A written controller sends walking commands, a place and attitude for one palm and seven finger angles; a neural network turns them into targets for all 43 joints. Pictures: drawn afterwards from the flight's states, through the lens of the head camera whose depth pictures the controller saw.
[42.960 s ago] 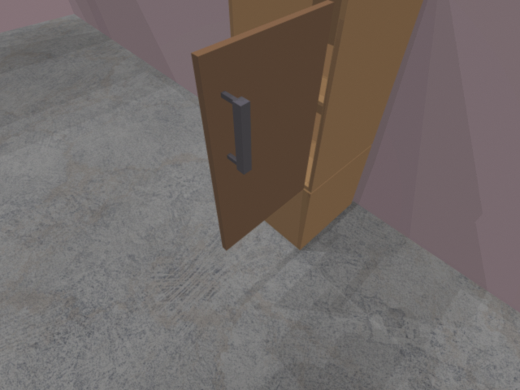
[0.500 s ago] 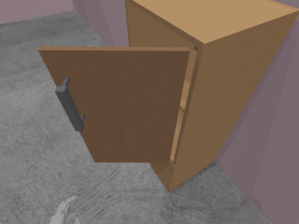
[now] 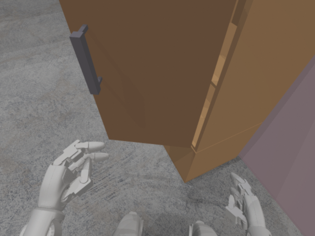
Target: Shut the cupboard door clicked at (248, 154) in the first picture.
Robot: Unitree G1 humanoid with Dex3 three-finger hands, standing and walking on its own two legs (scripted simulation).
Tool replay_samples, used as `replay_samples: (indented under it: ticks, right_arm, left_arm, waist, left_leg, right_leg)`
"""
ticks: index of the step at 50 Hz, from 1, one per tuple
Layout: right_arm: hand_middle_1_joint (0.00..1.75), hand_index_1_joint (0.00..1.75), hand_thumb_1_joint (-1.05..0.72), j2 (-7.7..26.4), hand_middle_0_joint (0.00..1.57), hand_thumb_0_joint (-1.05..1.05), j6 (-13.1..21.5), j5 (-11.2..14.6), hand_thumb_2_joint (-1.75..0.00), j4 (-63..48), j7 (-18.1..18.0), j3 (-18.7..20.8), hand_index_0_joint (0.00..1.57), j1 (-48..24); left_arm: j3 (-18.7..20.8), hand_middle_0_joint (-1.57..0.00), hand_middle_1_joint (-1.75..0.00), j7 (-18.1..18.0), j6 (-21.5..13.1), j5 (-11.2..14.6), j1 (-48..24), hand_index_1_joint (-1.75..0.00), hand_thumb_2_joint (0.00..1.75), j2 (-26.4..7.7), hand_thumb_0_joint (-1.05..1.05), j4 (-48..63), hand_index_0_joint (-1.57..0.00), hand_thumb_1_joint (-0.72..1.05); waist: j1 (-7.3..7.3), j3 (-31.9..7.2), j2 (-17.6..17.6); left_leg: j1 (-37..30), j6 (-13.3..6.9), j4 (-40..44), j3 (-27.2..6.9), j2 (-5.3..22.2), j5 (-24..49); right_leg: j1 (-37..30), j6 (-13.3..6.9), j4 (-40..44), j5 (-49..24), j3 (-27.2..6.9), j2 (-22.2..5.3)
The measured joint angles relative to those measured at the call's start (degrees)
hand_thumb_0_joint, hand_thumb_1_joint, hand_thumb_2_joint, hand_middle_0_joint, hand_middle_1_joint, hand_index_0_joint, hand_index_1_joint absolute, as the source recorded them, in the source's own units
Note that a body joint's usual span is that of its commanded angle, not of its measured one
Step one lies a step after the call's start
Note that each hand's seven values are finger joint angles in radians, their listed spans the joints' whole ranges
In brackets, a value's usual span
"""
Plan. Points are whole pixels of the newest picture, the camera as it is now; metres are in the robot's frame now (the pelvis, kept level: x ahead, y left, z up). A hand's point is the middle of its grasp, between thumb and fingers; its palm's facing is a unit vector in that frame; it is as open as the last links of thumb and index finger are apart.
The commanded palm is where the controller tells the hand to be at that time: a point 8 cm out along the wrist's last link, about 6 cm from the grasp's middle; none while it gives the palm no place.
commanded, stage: raise the hand and make a fist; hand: left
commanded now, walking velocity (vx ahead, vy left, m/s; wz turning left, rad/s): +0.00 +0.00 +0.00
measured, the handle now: (90, 62) +0.48 +0.23 +0.17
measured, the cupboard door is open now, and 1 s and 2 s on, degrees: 58 58 58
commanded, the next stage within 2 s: bring the fist close to the handle in 1.30 s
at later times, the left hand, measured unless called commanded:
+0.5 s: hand (80, 154) +0.25 +0.19 +0.13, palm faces +0.00 -1.00 -0.04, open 3.2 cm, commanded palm +0.22 +0.24 +0.14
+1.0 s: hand (74, 125) +0.28 +0.19 +0.18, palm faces +0.00 -1.00 -0.05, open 3.1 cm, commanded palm +0.25 +0.24 +0.18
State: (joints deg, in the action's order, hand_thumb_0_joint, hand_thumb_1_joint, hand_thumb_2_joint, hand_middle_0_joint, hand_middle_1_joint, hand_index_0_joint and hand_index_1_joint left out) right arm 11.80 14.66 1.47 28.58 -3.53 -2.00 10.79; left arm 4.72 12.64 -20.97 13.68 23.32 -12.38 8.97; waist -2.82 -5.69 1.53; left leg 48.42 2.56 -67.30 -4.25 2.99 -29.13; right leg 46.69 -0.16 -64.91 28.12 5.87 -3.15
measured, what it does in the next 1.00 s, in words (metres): rises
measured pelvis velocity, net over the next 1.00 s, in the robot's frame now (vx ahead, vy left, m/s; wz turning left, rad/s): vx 0.05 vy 0.00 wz -0.01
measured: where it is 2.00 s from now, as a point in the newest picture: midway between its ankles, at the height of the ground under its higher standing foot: outside the picture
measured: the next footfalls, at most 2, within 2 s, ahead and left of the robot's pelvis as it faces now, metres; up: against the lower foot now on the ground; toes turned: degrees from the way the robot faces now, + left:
none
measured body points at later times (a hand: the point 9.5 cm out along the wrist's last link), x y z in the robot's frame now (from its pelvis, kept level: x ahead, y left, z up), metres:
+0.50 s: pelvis +0.03 +0.01 +0.04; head +0.06 +0.01 +0.49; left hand +0.24 +0.24 +0.13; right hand +0.21 -0.23 -0.02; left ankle +0.04 +0.14 -0.65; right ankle +0.04 -0.12 -0.65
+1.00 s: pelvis +0.05 +0.00 +0.06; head +0.05 -0.01 +0.51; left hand +0.27 +0.25 +0.18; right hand +0.22 -0.22 -0.01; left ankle +0.04 +0.14 -0.65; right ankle +0.04 -0.12 -0.65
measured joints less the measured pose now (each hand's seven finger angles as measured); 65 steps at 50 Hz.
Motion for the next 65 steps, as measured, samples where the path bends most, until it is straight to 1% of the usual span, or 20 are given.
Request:
replay_samples:
  ticks: [2,4,6,8,11,14,16,19,23,28,37,46,53,56,59,65]
  right_arm:
    - [0.3,0.3,-0.9,-1.04,0.21,0.02,-1.1,0.21,-0.9,0.5,-0.09,-0.72,0.21,1.34]
    - [0.3,0.3,-0.9,-1.69,0.21,0.02,-2.02,0.33,-0.9,0.76,-0.26,-1.07,0.21,2.95]
    - [0.31,0.3,-0.9,-1.8,0.21,0.02,-2.41,0.29,-0.9,0.91,-0.41,-1.06,0.21,4.65]
    - [0.31,0.3,-0.9,-1.37,0.21,0.02,-2.27,0.15,-0.9,1.17,-0.54,-0.79,0.21,6.16]
    - [0.31,0.3,-0.9,0.05,0.21,0.02,-1.58,0.01,-0.9,1.8,-0.52,-0.09,0.21,7.66]
    - [0.3,0.3,-0.9,1.72,0.21,0.02,-1.0,0.12,-0.9,2.44,-0.48,0.75,0.21,8.09]
    - [0.3,0.3,-0.9,2.63,0.21,0.02,-0.77,0.34,-0.9,2.64,-0.55,1.28,0.21,7.88]
    - [0.3,0.3,-0.9,3.36,0.21,0.02,-0.53,0.56,-0.9,2.46,-0.77,1.81,0.21,7.05]
    - [0.3,0.3,-0.9,3.12,0.2,0.02,-0.54,0.68,-0.9,1.57,-0.84,1.84,0.2,5.58]
    - [0.3,0.3,-0.9,2.22,0.2,0.02,-0.83,0.77,-0.9,0.37,-0.51,0.75,0.2,4.03]
    - [0.3,0.3,-0.9,1.15,0.21,0.02,-1.39,0.89,-0.9,0.59,-0.33,-1.51,0.21,3.29]
    - [0.3,0.3,-0.9,2.02,0.21,0.02,-1.21,1.17,-0.9,3.05,-0.69,-1.56,0.21,4.22]
    - [0.3,0.3,-0.9,2.96,0.21,0.02,-0.92,1.38,-0.9,3.91,-0.98,-0.79,0.21,4.61]
    - [0.3,0.3,-0.9,3.14,0.21,0.02,-0.62,1.32,-0.9,3.91,-0.99,-0.42,0.2,4.64]
    - [0.3,0.3,-0.9,3.14,0.21,0.02,-0.2,1.15,-0.9,4.08,-0.92,-0.2,0.2,4.6]
    - [0.3,0.3,-0.9,2.92,0.2,0.02,0.28,1.2,-0.9,4.52,-0.85,-0.4,0.2,4.23]
  left_arm:
    - [-0.01,-0.63,-0.77,0.57,4.0,0.12,-0.94,-0.77,0.9,-0.25,0.01,0.2,-0.63,0.9]
    - [0.41,-0.67,-0.81,0.28,7.42,0.28,-0.65,-0.81,0.9,-0.5,0.01,0.25,-0.67,0.9]
    - [1.1,-0.71,-0.85,-0.78,9.23,0.65,0.38,-0.85,0.9,-0.64,0.01,0.43,-0.7,0.89]
    - [1.99,-0.74,-0.89,-2.01,9.18,0.94,1.42,-0.89,0.9,-0.76,0.01,0.68,-0.74,0.89]
    - [3.25,-0.8,-0.95,-2.99,7.1,1.41,2.32,-0.95,0.9,-0.91,0.02,1.06,-0.79,0.89]
    - [3.73,-0.85,-1.01,-2.57,5.45,1.86,2.57,-1.01,0.9,-0.95,0.02,1.41,-0.85,0.9]
    - [3.51,-0.89,-1.05,-1.93,5.37,1.98,2.56,-1.05,0.9,-0.97,0.01,1.64,-0.88,0.9]
    - [2.86,-0.94,-1.11,-1.49,6.27,1.77,2.54,-1.11,0.9,-1.16,0.01,2.26,-0.94,0.9]
    - [2.72,-1.02,-1.19,-1.7,7.58,1.76,2.35,-1.19,0.9,-1.41,0.02,3.35,-1.01,0.9]
    - [3.28,-1.11,-1.29,-2.03,9.21,1.81,0.97,-1.29,0.9,-1.53,0.02,4.11,-1.11,0.9]
    - [4.54,-1.25,-1.44,-0.26,13.72,2.57,-2.03,-1.45,0.9,-2.12,0.01,3.85,-1.25,0.9]
    - [6.45,-1.29,-1.49,0.88,16.61,3.58,-5.74,-1.49,0.9,-2.68,0.02,2.79,-1.29,0.89]
    - [7.07,-1.3,-1.5,1.38,18.25,4.02,-6.68,-1.5,0.9,-2.23,0.01,0.94,-1.3,0.9]
    - [6.69,-1.3,-1.5,0.96,17.99,3.57,-6.12,-1.5,0.9,-1.96,0.01,0.84,-1.3,0.9]
    - [6.42,-1.3,-1.5,0.27,17.01,3.03,-5.63,-1.5,0.9,-1.77,0.01,1.19,-1.3,0.9]
    - [6.3,-1.3,-1.5,-0.14,15.76,2.72,-5.97,-1.5,0.9,-1.7,0.02,0.86,-1.3,0.89]
  waist:
    - [0.72,0.06,0.35]
    - [1.53,0.09,0.58]
    - [2.22,0.08,0.67]
    - [2.61,0.09,0.6]
    - [2.82,0.21,0.41]
    - [2.76,0.42,0.23]
    - [2.67,0.59,0.16]
    - [2.56,0.82,-0.01]
    - [2.33,0.86,-0.27]
    - [1.68,0.95,-0.12]
    - [0.68,1.32,0.58]
    - [0.68,2.03,1.03]
    - [1.17,2.48,0.89]
    - [1.29,2.85,0.62]
    - [1.3,3.1,0.36]
    - [1.17,3.5,0.46]
  left_leg:
    - [-1.29,-0.06,1.48,0.45,0.05,0.51]
    - [-3.05,-0.22,3.41,1.13,0.11,1.06]
    - [-4.76,-0.43,5.33,1.81,0.1,1.56]
    - [-6.13,-0.62,6.86,2.34,0.07,1.93]
    - [-7.4,-0.8,8.19,2.68,-0.07,2.16]
    - [-8.28,-1.0,8.86,2.76,-0.25,2.11]
    - [-8.97,-1.13,9.31,2.78,-0.36,2.06]
    - [-10.34,-1.29,10.25,2.9,-0.46,2.06]
    - [-12.54,-1.33,11.91,3.04,-0.48,2.25]
    - [-15.25,-1.24,14.03,2.9,-0.45,2.63]
    - [-19.97,-1.01,18.2,2.61,-0.45,3.84]
    - [-24.11,-0.83,22.45,2.79,-0.47,5.56]
    - [-26.18,-0.74,25.07,3.38,-0.45,6.9]
    - [-26.51,-0.71,25.47,3.57,-0.42,7.18]
    - [-26.68,-0.68,25.56,3.62,-0.4,7.32]
    - [-26.84,-0.68,25.44,3.45,-0.4,7.5]
  right_leg:
    - [-1.09,0.16,1.44,-0.6,-0.36,0.07]
    - [-2.53,0.35,3.2,-1.27,-0.91,0.16]
    - [-3.91,0.54,4.92,-1.86,-1.46,0.17]
    - [-5.04,0.73,6.29,-2.29,-1.89,0.16]
    - [-6.22,0.94,7.58,-2.56,-2.14,0.05]
    - [-7.19,1.15,8.35,-2.55,-2.16,-0.12]
    - [-7.95,1.27,8.9,-2.53,-2.14,-0.21]
    - [-9.34,1.42,9.9,-2.61,-2.19,-0.28]
    - [-11.5,1.49,11.54,-2.83,-2.23,-0.26]
    - [-14.34,1.46,13.74,-3.19,-1.95,-0.18]
    - [-19.21,1.33,17.83,-4.18,-1.4,-0.05]
    - [-23.06,1.17,21.51,-5.59,-1.37,0.04]
    - [-24.56,1.1,23.43,-6.7,-1.86,0.12]
    - [-24.73,1.06,23.64,-6.94,-2.04,0.17]
    - [-24.82,1.0,23.63,-7.06,-2.1,0.19]
    - [-25.14,0.98,23.7,-7.27,-1.96,0.21]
